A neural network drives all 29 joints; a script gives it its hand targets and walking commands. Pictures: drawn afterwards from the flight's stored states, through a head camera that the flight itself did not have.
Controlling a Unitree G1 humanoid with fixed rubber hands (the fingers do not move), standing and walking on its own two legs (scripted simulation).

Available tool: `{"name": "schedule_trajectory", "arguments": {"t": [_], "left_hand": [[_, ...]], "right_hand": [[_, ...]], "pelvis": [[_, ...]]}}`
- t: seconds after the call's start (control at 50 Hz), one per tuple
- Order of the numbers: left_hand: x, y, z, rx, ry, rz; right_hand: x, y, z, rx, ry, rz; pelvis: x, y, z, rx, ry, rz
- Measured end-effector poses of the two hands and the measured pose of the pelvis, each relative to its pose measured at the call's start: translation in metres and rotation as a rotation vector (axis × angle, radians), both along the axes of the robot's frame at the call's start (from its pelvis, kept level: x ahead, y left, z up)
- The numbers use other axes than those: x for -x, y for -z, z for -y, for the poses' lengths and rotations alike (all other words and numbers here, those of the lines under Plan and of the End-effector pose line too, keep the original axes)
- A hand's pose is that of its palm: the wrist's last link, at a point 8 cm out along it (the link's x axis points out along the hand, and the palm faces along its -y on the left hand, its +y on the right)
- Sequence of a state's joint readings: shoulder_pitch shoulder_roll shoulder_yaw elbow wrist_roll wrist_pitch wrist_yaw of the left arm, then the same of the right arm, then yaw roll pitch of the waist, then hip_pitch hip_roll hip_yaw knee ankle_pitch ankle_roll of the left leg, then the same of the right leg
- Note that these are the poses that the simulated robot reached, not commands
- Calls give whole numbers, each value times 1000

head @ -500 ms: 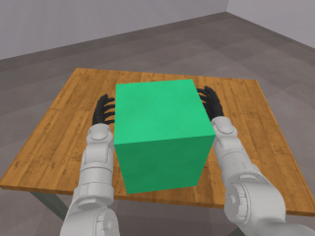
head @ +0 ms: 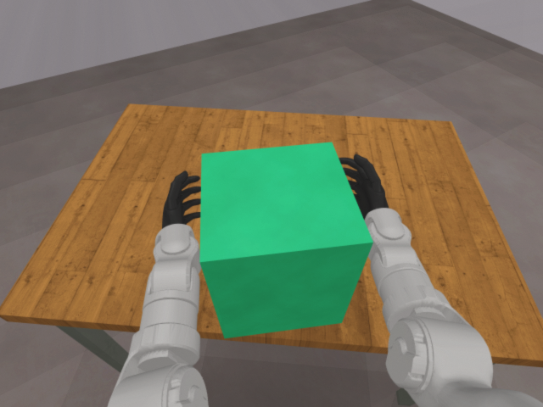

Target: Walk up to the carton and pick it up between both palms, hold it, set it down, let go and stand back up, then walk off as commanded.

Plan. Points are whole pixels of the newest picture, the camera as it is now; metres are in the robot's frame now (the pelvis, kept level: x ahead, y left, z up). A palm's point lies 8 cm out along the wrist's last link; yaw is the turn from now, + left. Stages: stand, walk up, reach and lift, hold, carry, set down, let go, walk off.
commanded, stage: set down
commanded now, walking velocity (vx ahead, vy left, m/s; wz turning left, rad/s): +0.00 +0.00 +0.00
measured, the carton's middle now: (276, 243) +0.38 +0.01 +0.01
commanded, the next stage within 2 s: none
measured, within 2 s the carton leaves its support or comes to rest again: neither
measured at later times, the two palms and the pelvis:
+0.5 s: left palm (179, 226) +0.37 +0.16 +0.07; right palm (372, 210) +0.41 -0.14 +0.07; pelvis +0.00 +0.00 +0.00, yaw +0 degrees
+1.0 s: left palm (179, 227) +0.36 +0.16 +0.07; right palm (373, 212) +0.41 -0.14 +0.07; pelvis +0.00 +0.00 +0.00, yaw +0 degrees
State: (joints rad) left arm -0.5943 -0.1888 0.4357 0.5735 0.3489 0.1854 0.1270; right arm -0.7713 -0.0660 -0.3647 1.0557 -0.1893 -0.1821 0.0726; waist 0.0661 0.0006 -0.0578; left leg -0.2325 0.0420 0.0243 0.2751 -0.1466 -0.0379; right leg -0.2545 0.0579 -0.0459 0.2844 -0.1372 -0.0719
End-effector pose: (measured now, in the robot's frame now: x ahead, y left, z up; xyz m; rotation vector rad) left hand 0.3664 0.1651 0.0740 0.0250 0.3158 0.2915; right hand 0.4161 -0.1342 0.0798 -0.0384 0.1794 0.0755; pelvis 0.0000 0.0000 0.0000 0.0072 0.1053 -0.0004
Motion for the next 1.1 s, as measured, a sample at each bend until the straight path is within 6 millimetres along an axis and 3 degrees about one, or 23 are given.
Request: {"name": "schedule_trajectory", "arguments": {"t": [1.1], "left_hand": [[3,6,2,-9,17,36]], "right_hand": [[9,10,5,15,-2,16]], "pelvis": [[3,0,-1,-2,0,11]]}}
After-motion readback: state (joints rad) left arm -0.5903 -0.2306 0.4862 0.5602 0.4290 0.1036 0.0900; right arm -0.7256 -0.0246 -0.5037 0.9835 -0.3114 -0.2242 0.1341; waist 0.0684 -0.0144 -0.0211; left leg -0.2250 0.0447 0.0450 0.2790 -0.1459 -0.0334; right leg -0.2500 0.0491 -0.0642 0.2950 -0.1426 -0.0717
